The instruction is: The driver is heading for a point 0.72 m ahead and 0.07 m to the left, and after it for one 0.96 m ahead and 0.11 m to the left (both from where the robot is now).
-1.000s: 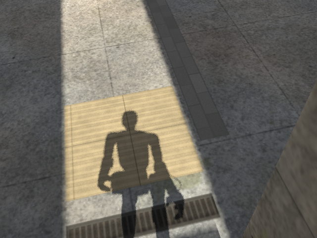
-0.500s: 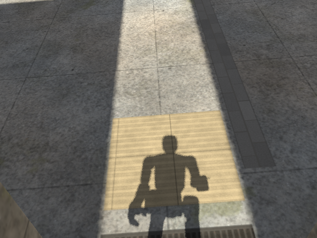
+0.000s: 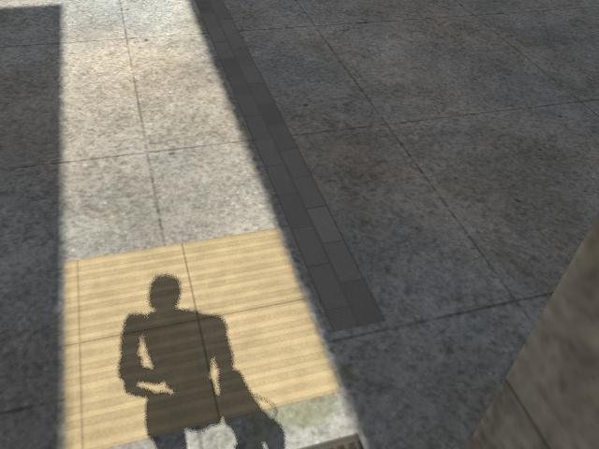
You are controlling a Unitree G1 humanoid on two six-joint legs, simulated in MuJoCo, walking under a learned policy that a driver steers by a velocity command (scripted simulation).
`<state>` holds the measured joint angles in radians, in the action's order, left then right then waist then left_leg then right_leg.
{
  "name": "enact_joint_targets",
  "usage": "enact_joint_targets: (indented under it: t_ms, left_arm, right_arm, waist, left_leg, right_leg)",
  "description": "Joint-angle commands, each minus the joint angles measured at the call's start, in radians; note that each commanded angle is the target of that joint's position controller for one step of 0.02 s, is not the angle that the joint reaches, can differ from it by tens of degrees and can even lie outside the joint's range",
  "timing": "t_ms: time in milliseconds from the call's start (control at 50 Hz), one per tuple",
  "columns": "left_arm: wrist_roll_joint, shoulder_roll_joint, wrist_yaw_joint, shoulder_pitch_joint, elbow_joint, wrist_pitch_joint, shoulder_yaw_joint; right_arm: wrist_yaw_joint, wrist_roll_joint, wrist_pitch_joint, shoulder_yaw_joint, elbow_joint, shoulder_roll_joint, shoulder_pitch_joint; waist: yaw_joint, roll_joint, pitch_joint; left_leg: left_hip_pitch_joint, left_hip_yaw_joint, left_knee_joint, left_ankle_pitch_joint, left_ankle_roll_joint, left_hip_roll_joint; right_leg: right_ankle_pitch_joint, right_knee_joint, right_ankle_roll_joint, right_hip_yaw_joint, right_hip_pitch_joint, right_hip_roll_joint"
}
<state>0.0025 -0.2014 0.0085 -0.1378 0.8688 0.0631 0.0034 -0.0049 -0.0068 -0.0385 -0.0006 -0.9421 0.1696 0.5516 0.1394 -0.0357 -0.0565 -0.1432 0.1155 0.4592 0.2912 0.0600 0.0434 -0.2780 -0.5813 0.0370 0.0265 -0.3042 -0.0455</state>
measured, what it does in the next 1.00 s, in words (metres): goes down: right foot, then left foot 0.20 m lower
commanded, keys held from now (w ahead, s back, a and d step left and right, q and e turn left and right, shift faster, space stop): w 0.98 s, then w+q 0.02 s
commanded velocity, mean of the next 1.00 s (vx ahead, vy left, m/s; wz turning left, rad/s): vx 0.46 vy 0.00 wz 0.00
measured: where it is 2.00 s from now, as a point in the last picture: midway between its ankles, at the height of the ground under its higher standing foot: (247, 399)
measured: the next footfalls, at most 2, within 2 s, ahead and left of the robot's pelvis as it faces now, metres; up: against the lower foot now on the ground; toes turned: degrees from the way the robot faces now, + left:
right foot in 0.04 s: +0.05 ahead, -0.11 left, +0.00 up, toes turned +2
left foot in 0.48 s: +0.29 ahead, +0.06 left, -0.20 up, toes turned +2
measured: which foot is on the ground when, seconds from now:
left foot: down 0.00-0.08, up 0.10-0.46, down 0.48-0.92, up 0.94-1.00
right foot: up 0.00-0.02, down 0.04-0.48, up 0.50-0.90, down 0.92-1.00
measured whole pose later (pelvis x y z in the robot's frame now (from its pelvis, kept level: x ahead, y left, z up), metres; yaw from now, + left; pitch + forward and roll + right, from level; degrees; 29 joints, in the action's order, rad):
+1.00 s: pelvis +0.59 -0.03 -0.40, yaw +0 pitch +1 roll +2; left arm -0.03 -0.20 0.03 -0.17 0.99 -0.08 0.03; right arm -0.03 0.02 -0.06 -0.03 -1.08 0.17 0.47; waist 0.05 0.00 0.00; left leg -0.30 -0.01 1.78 0.76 0.16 0.10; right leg -0.19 -0.51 0.09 -0.05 -0.35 -0.03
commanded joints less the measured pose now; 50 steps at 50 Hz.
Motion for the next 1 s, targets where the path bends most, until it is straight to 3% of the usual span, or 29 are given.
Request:
enact_joint_targets:
  t_ms: [20,60,80,140,180,220,260,320,400,420,440,460,480,500,520,560,580,620,660,700,780,840,880,900,920,940,960,980,1000]
  left_arm:
    - [0.001,-0.059,-0.023,0.042,-0.062,-0.034,0.020]
    - [-0.012,-0.065,-0.048,-0.138,-0.015,-0.070,0.022]
    - [-0.015,-0.122,-0.053,-0.198,0.002,-0.072,0.047]
    - [0.000,-0.182,-0.036,-0.374,0.057,-0.096,0.076]
    - [-0.022,-0.157,-0.041,-0.358,0.058,-0.131,0.070]
    - [-0.035,-0.127,-0.045,-0.335,0.071,-0.140,0.068]
    - [-0.012,-0.097,-0.053,-0.299,0.077,-0.172,0.058]
    - [0.016,-0.072,-0.040,-0.216,0.061,-0.188,0.055]
    - [-0.007,-0.116,-0.036,-0.269,0.088,-0.173,0.060]
    - [-0.039,-0.125,-0.027,-0.288,0.103,-0.161,0.057]
    - [-0.059,-0.117,-0.026,-0.356,0.133,-0.145,0.048]
    - [-0.047,-0.141,-0.036,-0.406,0.156,-0.128,0.058]
    - [-0.032,-0.134,-0.046,-0.403,0.165,-0.108,0.059]
    - [-0.016,-0.056,-0.045,-0.404,0.119,-0.107,0.052]
    - [-0.002,-0.039,-0.065,-0.459,0.091,-0.116,0.033]
    - [-0.072,-0.121,-0.056,-0.339,0.124,-0.112,0.042]
    - [-0.089,-0.121,-0.045,-0.308,0.098,-0.110,0.045]
    - [-0.056,-0.151,-0.032,-0.005,0.020,-0.115,0.051]
    - [-0.059,-0.068,-0.018,-0.149,0.136,-0.102,0.042]
    - [-0.027,-0.102,0.019,-0.114,0.125,-0.143,0.054]
    - [-0.036,-0.052,0.029,0.074,0.071,-0.143,0.028]
    - [-0.003,-0.059,0.006,0.173,0.022,-0.165,0.022]
    - [-0.014,-0.075,0.015,0.073,0.047,-0.163,0.019]
    - [-0.020,-0.096,0.027,-0.116,0.102,-0.159,0.037]
    - [-0.032,-0.152,0.028,-0.303,0.158,-0.142,0.061]
    - [-0.051,-0.211,0.026,-0.412,0.199,-0.132,0.081]
    - [-0.061,-0.205,0.022,-0.443,0.204,-0.136,0.076]
    - [-0.034,-0.166,0.016,-0.449,0.189,-0.134,0.065]
    - [-0.025,-0.217,-0.010,-0.434,0.198,-0.127,0.088]
  right_arm:
    - [0.016,-0.012,-0.019,-0.058,0.022,0.165,0.056]
    - [0.019,-0.019,-0.037,-0.052,0.045,0.112,-0.020]
    - [0.020,-0.028,-0.046,-0.049,0.087,0.072,-0.094]
    - [0.003,0.014,-0.032,-0.099,0.133,0.171,-0.275]
    - [0.005,0.026,-0.028,-0.100,0.111,0.149,-0.290]
    - [0.008,0.042,-0.007,-0.098,0.061,0.141,-0.246]
    - [0.020,0.045,-0.032,-0.097,0.069,0.136,-0.320]
    - [0.057,0.032,-0.044,-0.039,0.073,0.038,-0.357]
    - [0.028,0.052,-0.035,-0.035,0.056,0.126,-0.314]
    - [0.015,0.044,-0.026,-0.040,0.031,0.147,-0.258]
    - [0.002,0.046,-0.036,-0.047,0.014,0.169,-0.157]
    - [0.007,0.055,-0.026,-0.070,-0.017,0.198,-0.090]
    - [0.015,0.073,-0.018,-0.083,-0.059,0.220,-0.013]
    - [0.036,0.068,-0.029,-0.079,-0.061,0.241,0.107]
    - [0.041,0.044,-0.039,-0.072,-0.071,0.227,0.132]
    - [0.032,0.011,-0.051,-0.065,-0.069,0.190,0.093]
    - [0.009,0.003,-0.043,-0.080,-0.078,0.240,0.076]
    - [-0.012,0.019,-0.059,-0.038,-0.028,0.150,-0.154]
    - [-0.012,0.038,-0.065,-0.053,-0.051,0.201,-0.135]
    - [-0.017,-0.010,-0.087,-0.026,-0.072,0.066,-0.160]
    - [-0.004,0.025,-0.073,-0.029,-0.103,0.076,-0.032]
    - [-0.023,0.065,-0.054,-0.027,-0.131,0.104,0.054]
    - [-0.019,0.069,-0.052,-0.029,-0.126,0.098,0.040]
    - [-0.027,0.067,-0.034,-0.033,-0.149,0.093,0.030]
    - [-0.019,0.061,-0.047,-0.034,-0.149,0.079,-0.031]
    - [-0.005,0.042,-0.049,-0.048,-0.116,0.056,-0.093]
    - [-0.031,0.002,-0.043,-0.046,-0.078,0.069,0.047]
    - [-0.043,0.017,-0.042,-0.046,-0.059,0.117,-0.008]
    - [-0.027,0.026,-0.031,-0.039,-0.008,0.112,-0.120]
  waist:
    - [-0.037,0.180,0.196]
    - [-0.163,0.119,0.148]
    - [-0.212,-0.067,0.127]
    - [-0.275,-0.090,0.197]
    - [-0.221,-0.026,0.242]
    - [-0.171,-0.077,0.190]
    - [-0.125,-0.044,0.152]
    - [-0.087,-0.004,0.082]
    - [-0.112,-0.055,0.165]
    - [-0.102,-0.087,0.134]
    - [-0.072,0.019,0.169]
    - [-0.055,0.028,0.173]
    - [-0.048,0.075,0.178]
    - [-0.073,0.109,0.030]
    - [-0.122,0.138,-0.053]
    - [-0.092,0.007,0.027]
    - [-0.123,0.145,0.031]
    - [-0.211,-0.086,0.301]
    - [-0.216,0.073,0.202]
    - [-0.234,0.106,0.177]
    - [-0.109,0.098,0.242]
    - [-0.017,0.107,0.310]
    - [-0.037,0.095,0.241]
    - [-0.122,0.150,0.197]
    - [-0.242,0.095,0.112]
    - [-0.281,-0.107,0.064]
    - [-0.192,-0.189,-0.113]
    - [-0.254,-0.136,-0.173]
    - [-0.267,-0.238,-0.134]
  left_leg:
    - [-0.203,0.275,-0.215,0.362,0.156,-0.152]
    - [-0.400,0.209,-0.057,0.246,0.150,-0.102]
    - [-0.600,0.061,0.063,0.191,0.109,-0.030]
    - [-0.851,-0.029,0.434,0.251,0.068,-0.039]
    - [-0.830,-0.016,0.527,0.166,0.037,-0.070]
    - [-0.729,-0.021,0.638,-0.004,0.036,-0.073]
    - [-0.645,0.027,0.493,-0.393,0.021,-0.066]
    - [0.012,-0.155,0.283,-1.030,0.016,0.023]
    - [0.045,-0.219,0.304,-0.871,0.010,0.049]
    - [0.047,-0.237,0.270,-0.775,0.019,0.052]
    - [0.045,-0.257,-0.017,-0.685,0.018,0.035]
    - [0.054,-0.159,-0.298,-0.648,0.026,-0.051]
    - [0.252,-0.046,-0.423,-0.769,0.078,-0.171]
    - [0.648,0.052,0.133,-1.302,0.121,-0.327]
    - [0.789,0.124,0.297,-1.379,0.137,-0.411]
    - [0.503,0.163,0.161,-0.649,0.205,-0.345]
    - [0.346,0.398,0.076,-0.157,0.341,-0.466]
    - [-0.276,0.229,-0.098,-0.221,0.234,-0.312]
    - [-0.443,0.128,-0.019,-0.501,0.217,-0.255]
    - [-0.402,0.009,0.144,-0.112,0.136,-0.097]
    - [-0.225,0.070,0.288,-0.055,0.163,-0.116]
    - [-0.031,0.107,0.398,-0.215,0.165,-0.118]
    - [0.034,0.065,0.530,-0.475,0.140,-0.096]
    - [-0.087,0.133,0.742,-0.513,0.180,-0.149]
    - [-0.162,0.029,0.949,-0.411,0.164,-0.070]
    - [-0.425,-0.077,1.380,0.386,0.122,0.091]
    - [-0.720,-0.048,1.501,0.526,0.109,0.047]
    - [-0.841,-0.050,1.450,0.454,0.107,0.002]
    - [-1.008,-0.099,1.475,0.366,0.086,0.006]
  right_leg:
    - [-0.061,0.169,0.049,-0.062,0.192,-0.023]
    - [-0.091,0.186,0.056,0.054,0.517,0.086]
    - [-0.195,0.175,0.105,0.260,0.639,0.207]
    - [-0.388,0.292,0.243,0.583,0.598,0.351]
    - [-0.266,0.259,0.250,0.465,0.438,0.312]
    - [-0.055,0.206,0.212,0.366,0.310,0.265]
    - [0.090,0.046,0.139,0.203,0.169,0.172]
    - [-0.105,-0.007,0.093,0.029,-0.402,0.054]
    - [0.027,-0.301,0.094,0.037,-0.350,0.063]
    - [0.159,-0.442,0.108,0.029,-0.243,0.068]
    - [0.315,-0.673,0.124,-0.010,-0.125,0.020]
    - [0.483,-0.858,0.156,0.032,0.008,0.036]
    - [0.083,-1.205,0.171,0.060,-0.177,-0.019]
    - [-0.649,-1.537,0.146,0.009,-0.591,-0.101]
    - [-0.608,-1.543,0.163,0.040,-0.847,-0.023]
    - [-0.378,-1.394,0.173,0.072,-0.937,0.050]
    - [-0.410,-1.345,0.122,0.065,-0.944,0.087]
    - [0.155,-0.622,-0.012,0.077,-0.637,0.150]
    - [0.431,-0.610,-0.014,-0.021,-0.248,0.104]
    - [0.866,-0.252,0.025,0.004,-0.212,0.100]
    - [0.767,-0.141,0.035,-0.053,-0.280,0.062]
    - [0.639,0.057,0.009,-0.074,-0.363,0.070]
    - [0.660,0.239,0.037,-0.102,-0.193,0.072]
    - [0.617,0.337,0.077,0.010,0.063,0.158]
    - [0.646,0.330,0.063,-0.062,0.281,0.106]
    - [0.873,0.218,0.135,0.043,0.527,0.218]
    - [1.064,-0.174,0.151,0.167,0.856,0.364]
    - [0.830,-0.120,0.169,0.233,0.863,0.357]
    - [0.141,0.092,0.289,0.436,0.786,0.431]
